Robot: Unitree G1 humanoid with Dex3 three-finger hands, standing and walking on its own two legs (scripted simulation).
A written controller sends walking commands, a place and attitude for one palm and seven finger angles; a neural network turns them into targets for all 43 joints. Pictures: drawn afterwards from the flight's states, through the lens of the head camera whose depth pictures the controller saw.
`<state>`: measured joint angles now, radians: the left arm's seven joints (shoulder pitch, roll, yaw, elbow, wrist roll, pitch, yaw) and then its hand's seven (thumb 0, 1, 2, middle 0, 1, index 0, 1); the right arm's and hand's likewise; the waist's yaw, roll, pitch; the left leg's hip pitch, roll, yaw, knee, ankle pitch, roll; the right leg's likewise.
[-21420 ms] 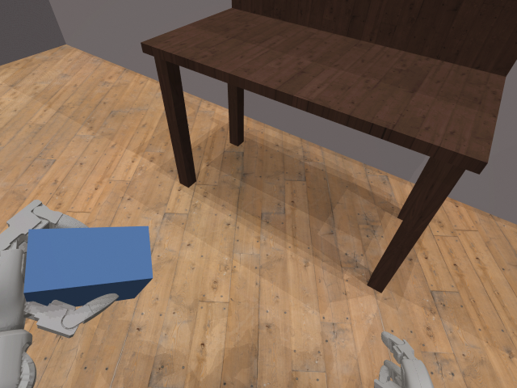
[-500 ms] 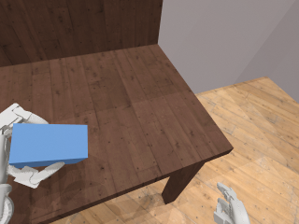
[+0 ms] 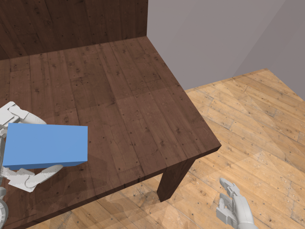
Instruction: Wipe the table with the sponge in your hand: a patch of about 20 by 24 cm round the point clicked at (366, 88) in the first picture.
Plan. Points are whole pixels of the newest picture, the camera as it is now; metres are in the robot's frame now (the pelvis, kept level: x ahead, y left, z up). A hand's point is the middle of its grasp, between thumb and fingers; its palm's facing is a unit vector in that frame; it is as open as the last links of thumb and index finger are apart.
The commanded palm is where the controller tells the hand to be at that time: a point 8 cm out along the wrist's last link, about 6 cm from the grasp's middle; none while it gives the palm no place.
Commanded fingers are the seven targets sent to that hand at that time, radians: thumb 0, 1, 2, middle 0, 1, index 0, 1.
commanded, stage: shuffle to correct the standing spot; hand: left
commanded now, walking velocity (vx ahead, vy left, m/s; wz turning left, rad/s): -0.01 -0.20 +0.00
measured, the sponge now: (59, 148) +0.24 +0.21 +0.14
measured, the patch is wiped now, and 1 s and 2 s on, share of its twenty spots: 0.00 0.00 0.00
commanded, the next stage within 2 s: come to a stop and stand still in 0.38 s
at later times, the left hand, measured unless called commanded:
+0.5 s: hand (56, 145) +0.23 +0.21 +0.16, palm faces +0.30 -0.85 -0.43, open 10.3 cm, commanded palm +0.17 +0.25 +0.18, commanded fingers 0.00 0.10 1.30 -1.20 -1.60 -1.20 -1.60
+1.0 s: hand (10, 149) +0.21 +0.28 +0.16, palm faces +0.38 -0.85 -0.37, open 10.3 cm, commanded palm +0.16 +0.30 +0.18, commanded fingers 0.00 0.10 1.30 -1.20 -1.60 -1.20 -1.60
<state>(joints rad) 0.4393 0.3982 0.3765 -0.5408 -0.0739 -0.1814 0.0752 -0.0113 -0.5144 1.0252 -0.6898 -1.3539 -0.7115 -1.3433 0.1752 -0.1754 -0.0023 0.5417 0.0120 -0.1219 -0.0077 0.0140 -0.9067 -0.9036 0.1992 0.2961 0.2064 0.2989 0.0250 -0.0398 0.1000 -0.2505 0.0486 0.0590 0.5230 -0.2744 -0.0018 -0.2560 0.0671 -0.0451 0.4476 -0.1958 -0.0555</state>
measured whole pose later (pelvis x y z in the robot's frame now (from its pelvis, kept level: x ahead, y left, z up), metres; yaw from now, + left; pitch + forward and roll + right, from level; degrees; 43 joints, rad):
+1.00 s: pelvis -0.01 +0.02 +0.00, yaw -1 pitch -1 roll -1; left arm 0.39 0.38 0.37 -0.44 -0.04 -0.22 0.09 -0.01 -0.52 1.03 -0.69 -1.35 -0.72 -1.34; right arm 0.22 -0.19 0.00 0.60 0.01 -0.16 -0.03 0.02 -0.91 -0.90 0.20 0.30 0.20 0.30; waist 0.05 -0.05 0.08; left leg -0.21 -0.01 0.03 0.47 -0.24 0.03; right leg -0.23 0.03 -0.01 0.41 -0.16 -0.02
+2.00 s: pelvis +0.00 +0.05 +0.00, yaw -1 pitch -1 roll -1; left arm 0.42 0.37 0.35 -0.46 -0.04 -0.22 0.10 -0.01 -0.52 1.03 -0.69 -1.35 -0.72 -1.34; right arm 0.20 -0.19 0.00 0.58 0.02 -0.14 -0.02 0.01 -0.91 -0.90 0.20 0.30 0.20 0.30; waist 0.03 -0.03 0.08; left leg -0.20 -0.04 0.04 0.45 -0.24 0.06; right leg -0.21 0.01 -0.01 0.39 -0.17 0.01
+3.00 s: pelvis +0.01 -0.03 +0.00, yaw -1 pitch +1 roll -1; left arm 0.51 0.42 0.37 -0.57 -0.09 -0.15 0.09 -0.02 -0.52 1.03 -0.69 -1.34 -0.72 -1.33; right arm 0.20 -0.20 -0.03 0.56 0.03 -0.08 -0.03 0.01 -0.91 -0.90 0.20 0.30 0.20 0.30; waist 0.00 -0.02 0.07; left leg -0.27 0.08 -0.01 0.56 -0.31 -0.04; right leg -0.28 0.12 -0.05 0.47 -0.22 -0.11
